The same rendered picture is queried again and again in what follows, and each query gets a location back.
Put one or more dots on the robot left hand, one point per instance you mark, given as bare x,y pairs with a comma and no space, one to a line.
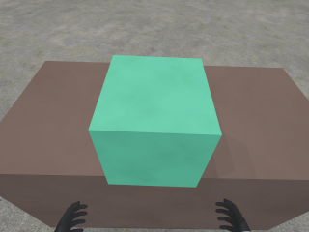
67,220

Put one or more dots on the robot right hand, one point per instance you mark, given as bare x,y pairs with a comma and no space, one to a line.
235,217

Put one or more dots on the carton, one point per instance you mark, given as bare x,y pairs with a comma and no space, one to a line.
155,123

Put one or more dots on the pedestal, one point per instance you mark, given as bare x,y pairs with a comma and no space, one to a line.
48,160

